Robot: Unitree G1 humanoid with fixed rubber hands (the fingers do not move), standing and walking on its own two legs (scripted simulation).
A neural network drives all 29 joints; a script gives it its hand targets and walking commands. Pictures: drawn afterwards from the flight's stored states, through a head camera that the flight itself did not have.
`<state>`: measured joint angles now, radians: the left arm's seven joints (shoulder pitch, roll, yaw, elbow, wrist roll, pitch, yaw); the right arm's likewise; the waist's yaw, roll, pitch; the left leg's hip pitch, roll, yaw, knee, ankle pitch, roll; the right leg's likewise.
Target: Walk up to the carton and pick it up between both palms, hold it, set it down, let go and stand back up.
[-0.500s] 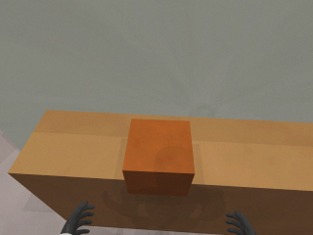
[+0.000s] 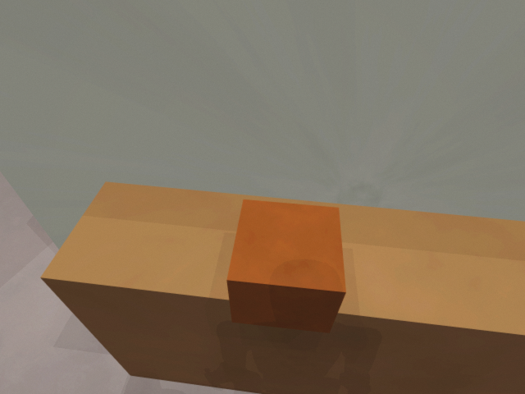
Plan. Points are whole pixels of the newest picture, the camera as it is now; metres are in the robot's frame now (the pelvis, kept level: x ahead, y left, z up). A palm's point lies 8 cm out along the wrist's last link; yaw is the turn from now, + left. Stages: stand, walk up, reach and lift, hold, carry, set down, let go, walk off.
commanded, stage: stand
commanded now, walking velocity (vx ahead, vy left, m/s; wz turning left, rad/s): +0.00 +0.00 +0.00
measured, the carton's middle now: (285, 264) +0.37 -0.02 -0.04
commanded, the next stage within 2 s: none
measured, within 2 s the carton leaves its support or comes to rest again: neither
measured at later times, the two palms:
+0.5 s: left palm out of the picture -0.05 +0.20 -0.15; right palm out of the picture -0.03 -0.20 -0.14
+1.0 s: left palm out of the picture -0.05 +0.19 -0.15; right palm out of the picture -0.04 -0.19 -0.15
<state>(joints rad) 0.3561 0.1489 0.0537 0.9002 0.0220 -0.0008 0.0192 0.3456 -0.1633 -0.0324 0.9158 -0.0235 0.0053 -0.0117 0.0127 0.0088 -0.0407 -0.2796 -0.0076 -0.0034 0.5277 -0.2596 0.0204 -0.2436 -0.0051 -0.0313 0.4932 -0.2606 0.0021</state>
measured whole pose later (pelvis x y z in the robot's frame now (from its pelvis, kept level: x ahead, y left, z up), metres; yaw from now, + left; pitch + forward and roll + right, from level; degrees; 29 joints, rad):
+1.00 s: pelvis -0.01 +0.01 +0.00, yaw +0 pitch -1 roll +0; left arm 0.34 0.07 0.02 1.17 0.01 0.00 0.04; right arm 0.34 -0.10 0.01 1.13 -0.02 0.00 -0.04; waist 0.00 0.01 0.00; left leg -0.23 -0.03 0.00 0.47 -0.22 0.03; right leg -0.20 -0.02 -0.02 0.45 -0.23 0.02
